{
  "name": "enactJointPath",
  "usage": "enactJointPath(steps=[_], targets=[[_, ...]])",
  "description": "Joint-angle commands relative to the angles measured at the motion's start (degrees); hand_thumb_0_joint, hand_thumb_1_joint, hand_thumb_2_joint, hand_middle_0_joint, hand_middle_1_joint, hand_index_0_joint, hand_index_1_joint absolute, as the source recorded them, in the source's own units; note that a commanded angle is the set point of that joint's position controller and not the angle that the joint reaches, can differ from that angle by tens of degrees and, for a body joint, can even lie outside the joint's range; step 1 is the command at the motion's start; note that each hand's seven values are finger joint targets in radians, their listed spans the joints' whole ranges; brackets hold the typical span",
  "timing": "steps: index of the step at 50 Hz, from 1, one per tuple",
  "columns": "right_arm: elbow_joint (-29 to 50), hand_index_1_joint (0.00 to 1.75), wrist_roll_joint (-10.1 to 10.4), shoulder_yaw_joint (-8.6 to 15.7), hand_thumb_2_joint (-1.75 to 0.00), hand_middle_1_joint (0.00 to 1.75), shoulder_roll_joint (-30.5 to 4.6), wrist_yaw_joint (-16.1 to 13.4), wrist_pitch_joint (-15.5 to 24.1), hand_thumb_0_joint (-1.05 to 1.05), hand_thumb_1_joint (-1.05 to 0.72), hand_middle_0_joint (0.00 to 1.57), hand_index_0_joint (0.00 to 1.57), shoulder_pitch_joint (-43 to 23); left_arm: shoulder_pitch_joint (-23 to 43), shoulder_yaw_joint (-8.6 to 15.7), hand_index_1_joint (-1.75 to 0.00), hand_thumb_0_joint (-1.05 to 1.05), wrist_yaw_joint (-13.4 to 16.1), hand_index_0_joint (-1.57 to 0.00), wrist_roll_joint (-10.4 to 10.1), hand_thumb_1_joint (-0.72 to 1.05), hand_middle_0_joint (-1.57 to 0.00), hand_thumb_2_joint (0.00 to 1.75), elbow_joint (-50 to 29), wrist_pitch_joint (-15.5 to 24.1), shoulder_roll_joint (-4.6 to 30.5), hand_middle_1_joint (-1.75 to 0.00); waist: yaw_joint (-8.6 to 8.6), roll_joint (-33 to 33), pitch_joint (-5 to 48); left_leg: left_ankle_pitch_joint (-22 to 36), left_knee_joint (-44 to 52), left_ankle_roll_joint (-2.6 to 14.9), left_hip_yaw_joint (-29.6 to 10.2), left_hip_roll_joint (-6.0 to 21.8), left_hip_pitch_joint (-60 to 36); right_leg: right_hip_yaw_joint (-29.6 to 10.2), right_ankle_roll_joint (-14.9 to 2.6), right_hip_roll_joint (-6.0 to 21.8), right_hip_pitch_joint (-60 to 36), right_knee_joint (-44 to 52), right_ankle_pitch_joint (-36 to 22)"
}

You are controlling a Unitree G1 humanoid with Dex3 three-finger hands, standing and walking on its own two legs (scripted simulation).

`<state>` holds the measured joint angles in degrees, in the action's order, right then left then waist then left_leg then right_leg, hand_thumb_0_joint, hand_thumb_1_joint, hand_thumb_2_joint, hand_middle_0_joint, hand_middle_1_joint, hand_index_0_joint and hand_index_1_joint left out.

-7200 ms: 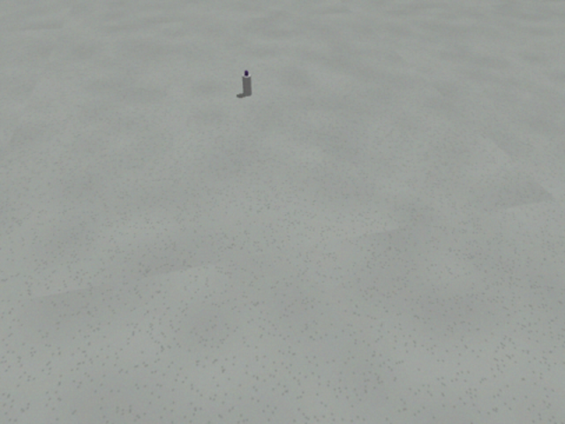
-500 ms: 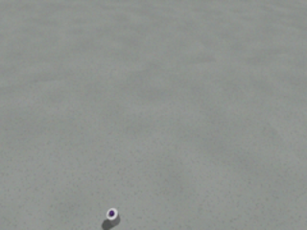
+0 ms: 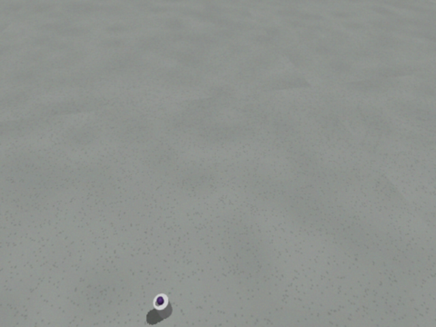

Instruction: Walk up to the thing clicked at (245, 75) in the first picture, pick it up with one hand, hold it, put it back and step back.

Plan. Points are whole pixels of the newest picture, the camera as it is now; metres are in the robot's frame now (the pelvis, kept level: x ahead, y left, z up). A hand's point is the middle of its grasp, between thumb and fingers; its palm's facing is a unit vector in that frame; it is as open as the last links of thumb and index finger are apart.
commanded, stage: stand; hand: left
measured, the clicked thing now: (162, 305) +0.34 +0.21 -0.70
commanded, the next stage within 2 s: go down in 1.94 s
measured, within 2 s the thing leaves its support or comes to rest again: neither
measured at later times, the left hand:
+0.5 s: hand out of the picture +0.07 +0.25 -0.16, palm faces -0.02 -0.94 -0.35, open 7.4 cm
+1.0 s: hand out of the picture +0.07 +0.25 -0.15, palm faces -0.02 -0.93 -0.35, open 7.4 cm
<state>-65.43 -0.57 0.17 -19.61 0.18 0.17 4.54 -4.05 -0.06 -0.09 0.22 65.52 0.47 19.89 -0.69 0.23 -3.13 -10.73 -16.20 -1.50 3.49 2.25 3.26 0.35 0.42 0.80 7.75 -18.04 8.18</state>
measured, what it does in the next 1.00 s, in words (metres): stands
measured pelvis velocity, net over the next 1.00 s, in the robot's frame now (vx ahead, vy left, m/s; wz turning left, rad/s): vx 0.00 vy -0.01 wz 0.01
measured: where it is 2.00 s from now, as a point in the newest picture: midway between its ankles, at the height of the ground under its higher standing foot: outside the picture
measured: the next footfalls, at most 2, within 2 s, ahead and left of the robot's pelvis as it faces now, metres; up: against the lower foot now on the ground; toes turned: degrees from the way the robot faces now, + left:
none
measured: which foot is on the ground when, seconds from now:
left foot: down 0.00-1.00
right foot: down 0.00-1.00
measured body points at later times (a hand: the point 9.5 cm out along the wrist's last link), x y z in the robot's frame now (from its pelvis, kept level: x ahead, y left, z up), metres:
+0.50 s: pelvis -0.01 -0.01 +0.00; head +0.00 -0.01 +0.45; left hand +0.07 +0.30 -0.13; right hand +0.07 -0.31 -0.14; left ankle -0.02 +0.13 -0.75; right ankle +0.02 -0.12 -0.75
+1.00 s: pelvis +0.00 -0.01 +0.00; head +0.00 -0.02 +0.45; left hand +0.07 +0.29 -0.13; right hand +0.07 -0.31 -0.14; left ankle -0.02 +0.13 -0.75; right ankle +0.02 -0.12 -0.75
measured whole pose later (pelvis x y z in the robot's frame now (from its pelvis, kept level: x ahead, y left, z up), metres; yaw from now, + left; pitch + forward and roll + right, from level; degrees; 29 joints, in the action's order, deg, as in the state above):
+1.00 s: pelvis +0.00 -0.01 +0.00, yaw +1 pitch -2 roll +0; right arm -65.1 -0.7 -0.2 -20.2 0.3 0.3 6.8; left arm -5.6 -0.5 -0.3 0.3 65.1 0.6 20.0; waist -0.4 0.8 -2.5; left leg -10.5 -16.6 -2.2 2.4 2.8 4.0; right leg 1.4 -0.4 0.3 8.1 -18.5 8.4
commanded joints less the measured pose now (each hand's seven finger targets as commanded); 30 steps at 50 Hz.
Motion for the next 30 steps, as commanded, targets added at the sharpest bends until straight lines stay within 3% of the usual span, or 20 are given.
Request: enactJointPath(steps=[1,11,20,30], targets=[[3.2,0.3,-0.1,2.5,-0.9,0.3,-12.4,-0.5,1.2,0.0,-0.9,0.2,0.2,-2.3,3.2,2.3,-0.3,0.0,0.6,-0.2,0.1,0.9,-0.2,0.9,-3.4,1.3,12.2,-0.3,0.06,-0.8,5.5,5.4,2.2,1.93,-5.1,6.5,-0.1,-5.6,-1.17,7.0,-1.4,2.7,-7.9],[3.1,0.3,-0.1,2.4,-0.9,0.3,-12.4,-0.3,1.4,0.0,-0.9,0.2,0.2,-1.8,1.8,2.2,-0.3,0.0,0.5,-0.2,0.1,0.9,-0.2,0.9,-3.4,1.4,12.2,-0.3,0.32,-0.1,5.7,5.5,2.0,1.9,-5.3,6.4,-0.1,-5.8,-1.42,7.1,-1.5,3.0,-8.2],[3.0,0.3,-0.2,2.3,-0.9,0.3,-12.3,-0.3,1.3,0.0,-0.9,0.2,0.2,-1.0,1.6,2.3,-0.3,0.0,0.4,-0.2,0.0,0.9,-0.2,0.9,-3.4,1.3,12.8,-0.3,0.39,-0.2,3.7,1.4,2.3,1.92,-5.5,6.1,1.7,-6.1,-1.54,6.8,-0.1,3.6,-2.3],[3.0,0.3,-0.1,2.2,-0.9,0.3,-12.7,-0.4,1.4,0.0,-0.9,0.2,0.2,-0.3,1.2,2.3,-0.3,0.0,0.3,-0.2,0.0,0.9,-0.2,0.9,-3.4,1.3,12.8,-0.3,0.62,-0.2,4.3,2.9,2.3,1.97,-5.9,6.3,1.8,-6.1,-1.71,7.0,-1.1,2.9,-4.8]])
